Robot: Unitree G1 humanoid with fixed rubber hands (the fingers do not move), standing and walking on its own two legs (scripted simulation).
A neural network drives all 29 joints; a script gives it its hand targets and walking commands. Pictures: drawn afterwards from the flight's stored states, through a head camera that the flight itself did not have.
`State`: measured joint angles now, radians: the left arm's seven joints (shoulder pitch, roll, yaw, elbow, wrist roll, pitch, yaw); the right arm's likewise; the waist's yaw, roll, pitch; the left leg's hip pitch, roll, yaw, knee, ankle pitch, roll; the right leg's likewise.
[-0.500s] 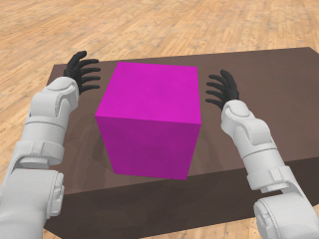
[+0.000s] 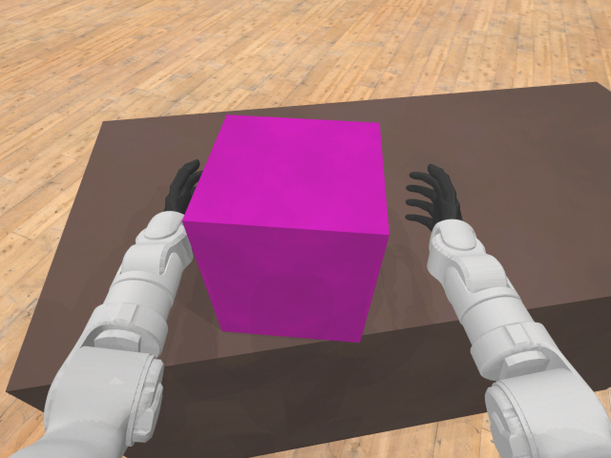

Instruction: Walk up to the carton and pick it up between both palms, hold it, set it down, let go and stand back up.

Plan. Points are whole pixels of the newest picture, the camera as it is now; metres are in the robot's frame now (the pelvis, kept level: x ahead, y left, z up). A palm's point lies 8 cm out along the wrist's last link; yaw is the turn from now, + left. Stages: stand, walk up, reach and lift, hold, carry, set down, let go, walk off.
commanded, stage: reach and lift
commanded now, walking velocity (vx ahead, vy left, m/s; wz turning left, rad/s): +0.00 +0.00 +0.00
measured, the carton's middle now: (296, 233) +0.43 -0.02 +0.07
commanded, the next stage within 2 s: none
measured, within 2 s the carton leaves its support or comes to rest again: neither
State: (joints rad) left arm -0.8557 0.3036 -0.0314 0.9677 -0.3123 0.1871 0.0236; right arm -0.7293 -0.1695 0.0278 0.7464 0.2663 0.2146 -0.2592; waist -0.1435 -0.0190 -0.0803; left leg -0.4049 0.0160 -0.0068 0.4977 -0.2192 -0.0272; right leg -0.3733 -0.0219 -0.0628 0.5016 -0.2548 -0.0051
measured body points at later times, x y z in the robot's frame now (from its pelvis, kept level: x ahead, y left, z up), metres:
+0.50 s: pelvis +0.01 +0.01 +0.00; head +0.05 +0.03 +0.44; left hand +0.47 +0.13 +0.08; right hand +0.41 -0.19 +0.09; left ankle +0.01 +0.13 -0.74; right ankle -0.01 -0.11 -0.74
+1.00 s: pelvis +0.01 +0.02 +0.00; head +0.05 +0.04 +0.44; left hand +0.47 +0.12 +0.08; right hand +0.41 -0.18 +0.09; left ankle +0.01 +0.13 -0.74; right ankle -0.01 -0.11 -0.74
